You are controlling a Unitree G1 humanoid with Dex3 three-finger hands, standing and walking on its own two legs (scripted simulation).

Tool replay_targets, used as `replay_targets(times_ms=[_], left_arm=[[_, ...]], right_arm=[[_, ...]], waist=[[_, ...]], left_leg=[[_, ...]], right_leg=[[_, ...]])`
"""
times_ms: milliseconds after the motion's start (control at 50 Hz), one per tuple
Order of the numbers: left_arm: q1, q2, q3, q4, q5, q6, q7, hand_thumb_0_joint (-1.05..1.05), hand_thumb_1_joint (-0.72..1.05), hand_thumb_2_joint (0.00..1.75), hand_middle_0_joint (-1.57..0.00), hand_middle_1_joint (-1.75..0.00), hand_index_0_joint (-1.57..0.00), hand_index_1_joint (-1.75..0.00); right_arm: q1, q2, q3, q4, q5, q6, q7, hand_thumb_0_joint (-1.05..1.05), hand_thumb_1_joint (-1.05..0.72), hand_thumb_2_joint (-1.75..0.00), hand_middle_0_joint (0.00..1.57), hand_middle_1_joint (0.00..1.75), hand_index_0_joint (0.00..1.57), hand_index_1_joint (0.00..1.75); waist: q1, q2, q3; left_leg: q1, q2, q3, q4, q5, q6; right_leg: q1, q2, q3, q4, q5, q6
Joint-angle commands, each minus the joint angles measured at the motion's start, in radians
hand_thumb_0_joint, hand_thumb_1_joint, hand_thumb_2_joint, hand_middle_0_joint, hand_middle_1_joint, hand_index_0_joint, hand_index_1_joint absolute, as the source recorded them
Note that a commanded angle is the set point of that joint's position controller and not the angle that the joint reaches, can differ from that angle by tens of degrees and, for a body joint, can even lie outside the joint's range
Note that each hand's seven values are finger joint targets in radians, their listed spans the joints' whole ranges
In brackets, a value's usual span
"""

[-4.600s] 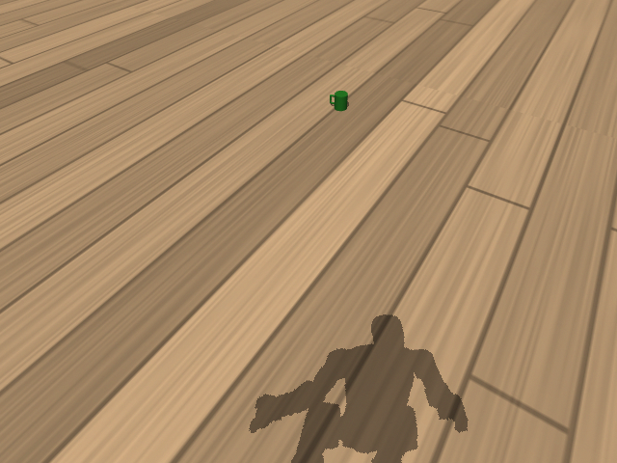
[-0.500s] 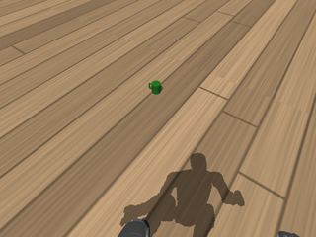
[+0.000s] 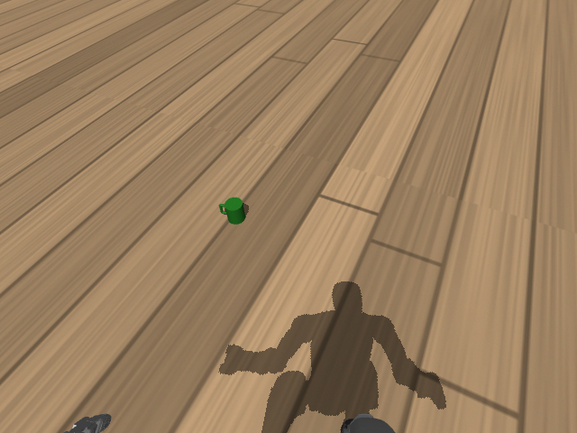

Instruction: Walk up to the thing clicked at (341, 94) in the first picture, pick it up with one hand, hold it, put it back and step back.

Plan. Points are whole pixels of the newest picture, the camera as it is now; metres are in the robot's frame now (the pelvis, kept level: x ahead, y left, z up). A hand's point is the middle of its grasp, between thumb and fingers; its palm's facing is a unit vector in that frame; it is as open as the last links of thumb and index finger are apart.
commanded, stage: walk up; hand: left
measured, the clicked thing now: (231, 210) +1.13 +0.28 -0.71
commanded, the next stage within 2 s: none
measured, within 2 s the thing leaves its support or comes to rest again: neither
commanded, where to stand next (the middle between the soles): +0.71 -0.06 m, yaw +3 degrees
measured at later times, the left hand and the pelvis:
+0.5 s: hand (159, 394) +0.22 +0.23 -0.13, palm faces +0.06 -0.93 -0.37, open 7.3 cm; pelvis +0.21 -0.05 +0.01, yaw +4 degrees
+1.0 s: hand (186, 271) +0.44 +0.23 -0.13, palm faces -0.01 -0.93 -0.37, open 7.3 cm; pelvis +0.40 -0.06 +0.01, yaw +2 degrees
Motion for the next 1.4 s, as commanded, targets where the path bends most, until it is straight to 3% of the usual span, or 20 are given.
replay_targets(times_ms=[0,40,60,160,220,300,440,480,540,560,580,600,720,880,1000,1020,1060,1080,1180,1380], left_arm=[[0.147,0.222,0.085,-0.019,0.004,-0.052,0.035,0.0,0.9,0.9,-0.2,-0.3,-0.2,-0.3],[0.237,0.352,0.114,-0.024,-0.002,-0.059,0.06,0.0,0.9,0.9,-0.2,-0.3,-0.2,-0.3],[0.187,0.345,0.109,-0.029,-0.015,-0.052,0.063,0.0,0.9,0.9,-0.2,-0.3,-0.2,-0.3],[0.053,0.209,0.063,-0.058,-0.02,-0.061,0.076,0.0,0.9,0.9,-0.2,-0.3,-0.2,-0.3],[0.065,0.199,0.056,-0.083,-0.014,-0.074,0.074,0.0,0.9,0.9,-0.2,-0.3,-0.2,-0.3],[0.107,0.205,0.063,-0.087,-0.006,-0.079,0.08,0.0,0.9,0.9,-0.2,-0.3,-0.2,-0.3],[0.158,0.2,0.067,-0.088,-0.001,-0.064,0.085,0.0,0.9,0.9,-0.2,-0.3,-0.2,-0.3],[0.158,0.213,0.068,-0.096,0.001,-0.057,0.084,0.0,0.9,0.9,-0.2,-0.3,-0.2,-0.3],[0.161,0.179,0.044,-0.108,-0.013,-0.049,0.087,0.0,0.9,0.9,-0.2,-0.3,-0.2,-0.3],[0.205,0.12,0.022,-0.115,-0.028,-0.047,0.089,0.0,0.9,0.9,-0.2,-0.3,-0.2,-0.3],[0.235,0.092,0.021,-0.115,-0.029,-0.04,0.086,0.0,0.9,0.9,-0.2,-0.3,-0.2,-0.3],[0.2,0.208,0.043,-0.098,-0.019,-0.029,0.098,0.0,0.9,0.9,-0.2,-0.3,-0.2,-0.3],[0.235,0.154,0.033,-0.043,-0.02,-0.017,0.068,0.0,0.9,0.9,-0.2,-0.3,-0.2,-0.3],[0.062,0.134,0.039,-0.086,0.0,-0.029,0.037,0.0,0.9,0.9,-0.2,-0.3,-0.2,-0.3],[0.197,0.175,0.063,-0.014,0.001,-0.055,0.052,0.0,0.9,0.9,-0.2,-0.3,-0.2,-0.3],[0.283,0.215,0.082,0.008,0.005,-0.065,0.064,0.0,0.9,0.9,-0.2,-0.3,-0.2,-0.3],[0.294,0.334,0.101,-0.023,0.004,-0.074,0.083,0.0,0.9,0.9,-0.2,-0.3,-0.2,-0.3],[0.226,0.338,0.096,-0.039,-0.007,-0.067,0.081,0.0,0.9,0.9,-0.2,-0.3,-0.2,-0.3],[0.121,0.22,0.058,-0.07,-0.015,-0.07,0.089,0.0,0.9,0.9,-0.2,-0.3,-0.2,-0.3],[0.17,0.232,0.062,-0.112,-0.007,-0.071,0.086,0.0,0.9,0.9,-0.2,-0.3,-0.2,-0.3]], right_arm=[[-0.015,-0.195,-0.053,-0.099,-0.008,-0.027,-0.023,0.0,-0.9,-0.9,0.2,0.3,0.2,0.3],[0.061,-0.156,-0.031,-0.103,0.008,-0.017,-0.02,0.0,-0.9,-0.9,0.2,0.3,0.2,0.3],[0.004,-0.242,-0.05,-0.081,-0.001,-0.006,-0.031,0.0,-0.9,-0.9,0.2,0.3,0.2,0.3],[0.056,-0.181,-0.043,-0.008,0.017,0.017,-0.012,0.0,-0.9,-0.9,0.2,0.3,0.2,0.3],[0.023,-0.178,-0.052,-0.009,0.002,0.031,0.002,0.0,-0.9,-0.9,0.2,0.3,0.2,0.3],[-0.06,-0.177,-0.057,-0.036,-0.005,0.034,0.014,0.0,-0.9,-0.9,0.2,0.3,0.2,0.3],[-0.184,-0.143,-0.041,-0.09,-0.016,0.012,0.022,0.0,-0.9,-0.9,0.2,0.3,0.2,0.3],[-0.176,-0.148,-0.046,-0.092,-0.014,0.01,0.022,0.0,-0.9,-0.9,0.2,0.3,0.2,0.3],[0.045,-0.208,-0.079,-0.036,-0.032,-0.006,0.003,0.0,-0.9,-0.9,0.2,0.3,0.2,0.3],[0.132,-0.276,-0.104,-0.032,-0.05,-0.009,-0.009,0.0,-0.9,-0.9,0.2,0.3,0.2,0.3],[0.136,-0.317,-0.109,-0.062,-0.04,-0.009,-0.021,0.0,-0.9,-0.9,0.2,0.3,0.2,0.3],[0.105,-0.333,-0.118,-0.067,0.0,-0.005,-0.019,0.0,-0.9,-0.9,0.2,0.3,0.2,0.3],[-0.056,-0.215,-0.063,-0.103,0.013,-0.027,-0.026,0.0,-0.9,-0.9,0.2,0.3,0.2,0.3],[-0.042,-0.249,-0.079,-0.115,-0.005,-0.026,-0.009,0.0,-0.9,-0.9,0.2,0.3,0.2,0.3],[-0.106,-0.213,-0.064,-0.147,-0.005,-0.005,-0.011,0.0,-0.9,-0.9,0.2,0.3,0.2,0.3],[-0.056,-0.168,-0.047,-0.142,-0.006,-0.004,-0.011,0.0,-0.9,-0.9,0.2,0.3,0.2,0.3],[0.014,-0.133,-0.029,-0.134,0.002,0.01,-0.012,0.0,-0.9,-0.9,0.2,0.3,0.2,0.3],[-0.015,-0.218,-0.052,-0.114,-0.008,0.02,-0.023,0.0,-0.9,-0.9,0.2,0.3,0.2,0.3],[0.042,-0.181,-0.048,-0.042,0.005,0.031,0.0,0.0,-0.9,-0.9,0.2,0.3,0.2,0.3],[-0.117,-0.155,-0.054,-0.089,-0.025,0.024,0.025,0.0,-0.9,-0.9,0.2,0.3,0.2,0.3]], waist=[[0.124,-0.054,-0.174],[0.148,-0.292,-0.198],[0.149,-0.205,-0.155],[0.04,-0.136,-0.023],[0.043,-0.098,0.008],[0.07,-0.069,0.039],[0.105,-0.057,0.02],[0.095,-0.057,0.008],[-0.027,0.113,-0.117],[-0.06,0.28,-0.195],[-0.05,0.304,-0.209],[-0.057,0.21,-0.188],[0.042,0.147,0.02],[-0.002,0.203,0.041],[0.103,0.075,-0.048],[0.139,-0.059,-0.116],[0.132,-0.244,-0.083],[0.119,-0.185,-0.046],[0.047,-0.145,0.001],[0.093,-0.087,0.024]], left_leg=[[-0.249,0.118,-0.045,0.32,0.395,0.15],[-0.615,-0.085,-0.041,0.702,-0.101,0.08],[-0.631,-0.017,-0.116,0.78,-0.114,0.085],[-0.459,0.025,-0.2,0.641,0.127,0.083],[-0.51,0.013,-0.195,0.601,0.198,0.056],[-0.592,0.02,-0.214,0.458,0.25,0.035],[-0.51,0.029,-0.099,0.162,0.265,0.07],[-0.418,0.013,-0.063,0.138,0.228,0.093],[-0.008,-0.033,-0.068,0.033,0.203,0.151],[0.165,0.142,-0.344,-0.014,0.086,0.219],[0.265,0.346,-0.744,-0.102,0.017,0.289],[0.193,0.406,-0.827,-0.156,-0.04,0.367],[-0.213,0.2,-0.261,-0.191,0.304,0.235],[-0.17,0.176,-0.191,-0.207,0.125,0.258],[-0.288,0.156,-0.155,0.065,0.17,0.2],[-0.343,0.094,-0.096,0.296,0.185,0.177],[-0.628,-0.102,-0.095,0.669,-0.127,0.091],[-0.62,-0.029,-0.15,0.722,-0.14,0.093],[-0.506,0.025,-0.174,0.605,0.066,0.082],[-0.465,0.052,-0.111,0.235,0.183,0.043]], right_leg=[[0.503,0.055,-0.016,-0.093,-0.112,-0.049],[0.683,-0.302,0.636,-0.343,-0.42,-0.149],[0.6,-0.328,0.671,-0.35,-0.438,-0.219],[0.279,-0.096,0.143,-0.33,-0.03,-0.069],[0.266,-0.108,0.108,-0.387,-0.1,-0.125],[0.341,-0.122,0.095,-0.419,-0.132,-0.087],[0.467,-0.135,0.015,-0.265,0.24,-0.123],[0.432,-0.15,0.025,-0.225,0.262,-0.132],[0.26,-0.043,-0.06,0.166,0.271,-0.099],[0.067,0.039,-0.095,0.421,0.073,-0.05],[-0.15,0.182,-0.038,0.545,-0.426,-0.021],[-0.166,0.107,0.063,0.621,-0.46,-0.041],[-0.002,0.038,0.083,0.489,-0.21,0.0],[-0.021,-0.004,0.0,0.094,-0.055,0.026],[0.344,0.056,-0.035,-0.058,-0.055,0.0],[0.494,0.04,0.007,-0.105,-0.143,-0.013],[0.525,-0.308,0.646,-0.398,-0.533,-0.131],[0.438,-0.343,0.689,-0.391,-0.591,-0.215],[0.269,-0.141,0.211,-0.35,-0.239,-0.163],[0.279,-0.166,0.108,-0.314,-0.191,-0.194]])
